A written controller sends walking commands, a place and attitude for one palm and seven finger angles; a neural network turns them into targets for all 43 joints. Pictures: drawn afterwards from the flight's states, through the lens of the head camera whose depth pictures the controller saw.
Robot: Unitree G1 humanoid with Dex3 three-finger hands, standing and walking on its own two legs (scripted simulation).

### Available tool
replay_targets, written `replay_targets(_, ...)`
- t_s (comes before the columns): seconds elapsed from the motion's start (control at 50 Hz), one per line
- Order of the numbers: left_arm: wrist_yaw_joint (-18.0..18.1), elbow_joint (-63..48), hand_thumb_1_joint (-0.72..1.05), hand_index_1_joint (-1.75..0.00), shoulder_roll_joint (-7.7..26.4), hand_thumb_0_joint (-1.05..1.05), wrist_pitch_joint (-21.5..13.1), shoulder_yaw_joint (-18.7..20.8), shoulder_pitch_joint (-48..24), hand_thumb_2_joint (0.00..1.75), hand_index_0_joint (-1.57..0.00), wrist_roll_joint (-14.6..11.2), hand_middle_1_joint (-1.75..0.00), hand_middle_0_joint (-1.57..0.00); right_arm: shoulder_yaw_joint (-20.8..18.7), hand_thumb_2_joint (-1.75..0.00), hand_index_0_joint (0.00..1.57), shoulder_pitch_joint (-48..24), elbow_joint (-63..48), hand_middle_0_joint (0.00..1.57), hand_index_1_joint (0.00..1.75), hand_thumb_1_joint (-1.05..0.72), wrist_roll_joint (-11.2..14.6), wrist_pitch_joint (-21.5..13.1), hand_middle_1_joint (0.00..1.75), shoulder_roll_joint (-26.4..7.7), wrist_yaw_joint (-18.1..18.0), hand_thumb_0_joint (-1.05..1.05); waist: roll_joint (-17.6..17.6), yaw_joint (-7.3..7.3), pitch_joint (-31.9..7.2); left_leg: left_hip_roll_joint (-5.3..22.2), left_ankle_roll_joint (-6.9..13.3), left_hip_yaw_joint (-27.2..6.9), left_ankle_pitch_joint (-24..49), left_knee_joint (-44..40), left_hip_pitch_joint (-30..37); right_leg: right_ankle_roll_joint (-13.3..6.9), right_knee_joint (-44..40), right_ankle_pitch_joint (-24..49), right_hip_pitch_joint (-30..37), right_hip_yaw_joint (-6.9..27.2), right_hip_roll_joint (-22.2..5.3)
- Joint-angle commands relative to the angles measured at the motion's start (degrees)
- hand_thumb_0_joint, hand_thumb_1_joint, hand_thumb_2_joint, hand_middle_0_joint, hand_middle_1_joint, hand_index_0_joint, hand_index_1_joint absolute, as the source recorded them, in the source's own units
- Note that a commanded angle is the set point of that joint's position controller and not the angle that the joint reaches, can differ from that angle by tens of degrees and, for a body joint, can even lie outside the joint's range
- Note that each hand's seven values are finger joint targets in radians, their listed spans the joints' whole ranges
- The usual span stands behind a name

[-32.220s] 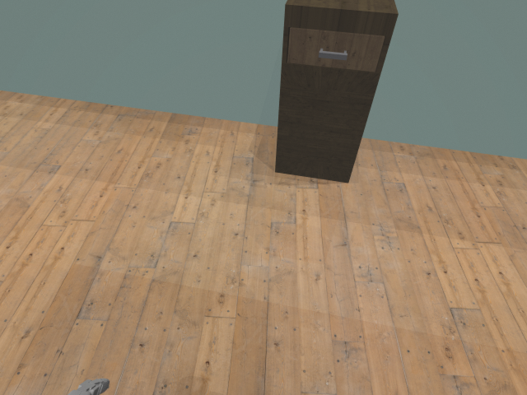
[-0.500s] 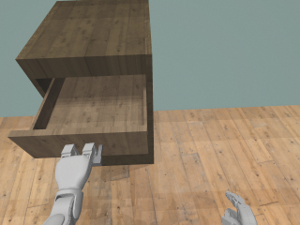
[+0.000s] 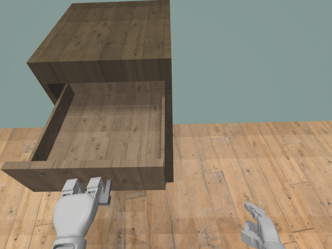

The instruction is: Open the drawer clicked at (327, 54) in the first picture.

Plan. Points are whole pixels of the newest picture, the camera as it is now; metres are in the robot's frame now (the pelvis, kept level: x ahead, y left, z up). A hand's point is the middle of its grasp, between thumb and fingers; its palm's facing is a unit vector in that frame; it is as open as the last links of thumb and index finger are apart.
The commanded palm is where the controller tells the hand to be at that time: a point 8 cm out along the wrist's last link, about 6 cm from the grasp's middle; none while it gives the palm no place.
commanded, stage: pull the drawer open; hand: left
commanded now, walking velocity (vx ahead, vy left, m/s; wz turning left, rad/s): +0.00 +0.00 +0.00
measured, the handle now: (88, 192) +0.24 +0.22 -0.01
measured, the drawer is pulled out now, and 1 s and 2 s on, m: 0.30 0.30 0.29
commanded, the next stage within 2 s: open the thumb to release the handle in 0.50 s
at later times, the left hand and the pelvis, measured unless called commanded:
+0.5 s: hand (86, 220) +0.19 +0.21 -0.03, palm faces +0.01 -0.10 -1.00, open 5.7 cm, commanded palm +0.14 +0.22 +0.02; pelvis +0.01 +0.00 -0.01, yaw -1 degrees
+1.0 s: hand (87, 217) +0.19 +0.21 -0.03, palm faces +0.02 -0.07 -1.00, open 10.1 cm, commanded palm +0.16 +0.22 +0.02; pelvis -0.01 -0.01 +0.00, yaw +0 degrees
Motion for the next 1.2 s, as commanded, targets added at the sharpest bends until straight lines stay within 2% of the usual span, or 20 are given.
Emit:
replay_targets(0.0, 2.82, -11.58, 0.90, -1.35, 7.38, 0.00, 1.02, 6.84, 3.82, 0.90, -0.40, -1.67, -1.35, -0.40, -2.11, -0.90, 0.20, -6.20, -8.90, 0.20, 0.30, -0.90, -0.30, -2.71, 0.30, -6.13, -0.40, 0.00, -2.53, 1.58, -9.73, -5.34, 2.03, -0.24, 13.85, -5.17, 4.35, -2.07, -7.87, 15.85, 8.07, 0.15, 2.70)
replay_targets(0.08, 2.66, -12.68, 0.90, -1.35, 6.92, 0.00, 0.28, 6.56, 11.25, 0.90, -0.40, -1.66, -1.35, -0.40, -1.68, -0.90, 0.20, -6.60, -9.81, 0.20, 0.30, -0.90, -0.32, -2.69, 0.30, -5.81, 0.26, 0.00, -1.41, 2.96, -10.35, -5.43, 1.75, -0.06, 15.12, -5.03, 4.15, -2.44, -6.93, 16.71, 8.44, 0.74, 3.03)
replay_targets(0.22, 2.71, -14.67, 0.90, -1.35, 6.68, 0.00, 0.03, 6.31, 17.48, 0.90, -0.40, -1.92, -1.35, -0.40, -1.51, -0.90, 0.20, -6.62, -10.89, 0.20, 0.30, -0.90, -0.50, -2.36, 0.30, -5.88, 1.32, 0.00, -2.13, 2.91, -8.75, -5.18, 1.85, -0.30, 15.83, -4.20, 2.65, -2.58, -5.87, 18.61, 7.97, 1.19, 3.16)
replay_targets(0.3, 3.10, -15.38, 0.90, -1.35, 6.48, 0.00, -0.19, 6.20, 17.23, 0.90, -0.40, -1.80, -1.35, -0.40, -1.85, -0.90, 0.20, -6.02, -10.83, 0.20, 0.30, -0.90, -0.64, -2.21, 0.30, -6.24, 1.75, 0.00, -2.22, 2.07, -8.47, -4.91, 1.83, -0.68, 16.49, -3.49, 2.32, -2.57, -5.14, 19.34, 6.57, 1.47, 3.09)
replay_targets(0.38, 3.85, -16.67, 0.90, -1.35, 7.46, 0.00, -0.59, 7.41, 20.05, 0.90, -0.40, -1.70, -1.35, -0.40, -1.90, -0.90, 0.20, -5.92, -11.10, 0.20, 0.30, -0.90, -0.91, -2.57, 0.30, -6.14, 1.90, 0.00, -1.67, 2.90, -11.26, -5.02, 1.70, -0.56, 18.35, -2.41, 3.12, -2.71, -4.07, 21.16, 6.67, 2.29, 3.20)
replay_targets(0.44, 3.87, -16.84, 0.90, -1.35, 6.49, 0.00, -0.34, 6.51, 18.71, 0.90, -0.40, -1.55, -1.35, -0.40, -2.04, -0.90, 0.20, -5.66, -11.11, 0.20, 0.30, -0.90, -0.92, -2.38, 0.30, -6.22, 1.89, 0.00, -2.29, 2.10, -10.84, -4.90, 1.83, -0.73, 17.69, -2.03, 1.97, -2.49, -3.63, 21.23, 6.19, 1.58, 3.06)
replay_targets(0.46, 3.99, -17.53, 0.90, -1.35, 7.27, 0.00, -0.16, 7.27, 18.31, 0.90, -0.40, -1.54, -1.35, -0.40, -2.04, -0.90, 0.20, -5.83, -11.28, 0.20, 0.30, -0.90, -0.90, -2.33, 0.30, -6.41, 1.78, 0.00, -0.97, 2.31, -11.05, -4.76, 1.74, -0.86, 18.47, -2.32, 2.43, -2.69, -3.71, 21.48, 6.35, 1.55, 3.16)
replay_targets(0.52, 4.30, -16.14, 0.90, -1.35, 6.86, 0.00, 0.06, 7.10, 19.41, 0.90, -0.40, -1.48, -1.35, -0.40, -1.87, -0.90, 0.20, -5.96, -10.99, 0.20, 0.30, -0.90, -0.88, -2.44, 0.30, -6.17, 1.69, 0.00, -2.46, 2.32, -10.41, -4.93, 1.79, -0.77, 17.93, -1.76, 2.01, -2.51, -3.47, 21.34, 5.72, 1.62, 3.30)
replay_targets(0.56, 4.26, -17.38, 0.90, -1.35, 7.94, 0.00, 0.17, 8.34, 19.25, 0.90, -0.40, -1.92, -1.35, -0.40, -1.98, -0.90, 0.20, -5.63, -11.22, 0.20, 0.30, -0.90, -0.88, -2.36, 0.30, -6.34, 1.52, 0.00, -2.68, 2.40, -12.19, -4.80, 1.83, -0.89, 19.41, -1.92, 2.33, -2.51, -3.43, 23.96, 7.49, 1.63, 3.07)
replay_targets(0.58, 4.98, -16.47, 0.90, -1.35, 9.40, 0.00, 0.52, 7.60, 0.63, 0.90, -0.40, 0.03, -1.35, -0.40, -1.81, -0.90, 0.20, -6.68, -8.58, 0.20, 0.30, -0.90, -1.46, -1.90, 0.30, -7.19, 0.67, 0.00, -3.69, -1.53, -10.48, -4.96, 1.94, -1.37, 15.99, -0.35, 1.52, -2.06, -3.29, 21.32, 2.40, 2.61, 2.69)
replay_targets(0.6, 5.48, -14.63, 0.83, -1.34, 8.92, 0.00, 0.77, 9.23, 0.99, 0.87, -0.40, 0.44, -1.34, -0.40, -2.47, -0.90, 0.20, -5.80, -8.94, 0.20, 0.30, -0.90, -1.61, -2.32, 0.30, -6.47, 0.12, 0.00, -2.68, -0.18, -10.99, -4.81, 2.13, -1.03, 14.34, -0.63, 1.36, -1.92, -3.56, 18.96, 3.16, 1.22, 2.50)
replay_targets(0.62, 5.64, -11.97, 0.76, -1.34, 8.41, 0.00, 0.76, 9.23, 3.78, 0.84, -0.39, 0.59, -1.34, -0.39, -2.15, -0.90, 0.20, -5.72, -8.51, 0.20, 0.30, -0.90, -1.53, -2.80, 0.30, -6.26, -0.09, 0.00, -3.42, 0.24, -10.16, -5.08, 1.96, -1.10, 13.98, -0.87, 1.32, -2.11, -3.68, 18.30, 2.93, 1.36, 2.79)
replay_targets(0.66, 5.67, -13.24, 0.62, -1.32, 8.91, 0.00, 1.34, 9.77, 6.06, 0.78, -0.38, -0.41, -1.32, -0.38, -2.37, -0.90, 0.20, -5.92, -9.15, 0.20, 0.30, -0.90, -1.21, -2.80, 0.30, -6.47, -0.32, 0.00, -1.76, 1.35, -13.20, -5.02, 1.98, -0.82, 16.00, -1.53, 2.90, -2.29, -4.02, 20.68, 5.69, 1.14, 2.81)
replay_targets(0.7, 5.36, -13.32, 0.48, -1.30, 8.04, 0.00, 2.78, 8.13, 3.16, 0.72, -0.37, -1.19, -1.30, -0.37, -2.44, -0.90, 0.20, -6.05, -8.73, 0.20, 0.30, -0.90, -0.70, -2.38, 0.30, -6.45, -0.62, 0.00, -2.10, 0.59, -13.42, -5.04, 1.96, -0.61, 15.39, -2.12, 3.61, -1.96, -4.52, 19.71, 6.10, 0.52, 2.70)
replay_targets(0.82, 3.33, -9.86, 0.06, -1.26, 8.34, 0.00, 4.09, 7.23, 0.86, 0.54, -0.34, -1.22, -1.26, -0.34, -1.39, -0.90, 0.20, -7.52, -8.23, 0.20, 0.30, -0.90, -0.14, -2.13, 0.30, -6.07, -2.03, 0.00, -5.23, 1.15, -9.67, -5.62, 2.18, -0.33, 11.65, -4.22, 2.42, -1.49, -7.46, 15.29, 7.58, 0.61, 2.54)
replay_targets(0.98, 1.48, -8.57, -0.50, -1.20, 8.40, 0.00, 2.58, 6.45, -1.91, 0.30, -0.30, -1.25, -1.20, -0.30, -1.15, -0.90, 0.20, -7.25, -8.17, 0.20, 0.30, -0.90, -0.09, -2.34, 0.30, -5.95, -2.50, 0.00, -2.78, 1.39, -8.36, -5.77, 2.26, 0.04, 9.47, -5.57, 3.40, -1.57, -9.75, 10.51, 7.72, 1.10, 2.26)
replay_targets(1.08, 1.67, -8.25, -0.50, -1.20, 8.76, 0.00, 1.30, 7.06, -3.28, 0.30, -0.30, -0.96, -1.20, -0.30, -1.42, -0.90, 0.20, -7.09, -8.07, 0.20, 0.30, -0.90, -0.17, -2.49, 0.30, -5.94, -2.44, 0.00, -1.28, 1.55, -7.91, -5.69, 2.08, -0.02, 8.68, -5.94, 3.22, -1.75, -9.84, 8.32, 6.90, 0.85, 2.21)
replay_targets(1.1, 1.73, -8.44, -0.50, -1.20, 8.40, 0.00, 1.17, 6.44, -5.05, 0.30, -0.30, -0.97, -1.20, -0.30, -1.61, -0.90, 0.20, -6.91, -7.94, 0.20, 0.30, -0.90, -0.14, -2.49, 0.30, -5.98, -2.33, 0.00, -1.45, 0.83, -7.81, -5.58, 2.17, -0.18, 8.49, -5.73, 3.47, -1.75, -9.92, 8.15, 6.17, 0.80, 2.16)
replay_targets(1.16, 1.92, -7.40, -0.50, -1.20, 9.01, 0.00, 0.89, 7.46, -5.32, 0.30, -0.30, -1.11, -1.20, -0.30, -1.80, -0.90, 0.20, -6.81, -7.63, 0.20, 0.30, -0.90, -0.25, -2.65, 0.30, -6.18, -2.52, 0.00, -2.69, 1.03, -8.27, -5.61, 2.15, -0.21, 7.94, -5.63, 2.88, -1.68, -10.37, 7.33, 6.61, 1.08, 1.98)
replay_targets(1.18, 2.02, -9.65, -0.50, -1.20, 6.43, 0.00, 0.85, 4.25, -6.15, 0.30, -0.30, -1.41, -1.20, -0.30, -1.64, -0.90, 0.20, -7.12, -8.34, 0.20, 0.30, -0.90, -0.42, -2.89, 0.30, -6.06, -2.27, 0.00, -2.34, 0.59, -8.60, -5.68, 2.32, -0.21, 7.76, -5.58, 3.52, -1.55, -10.41, 6.85, 6.31, 1.16, 1.86)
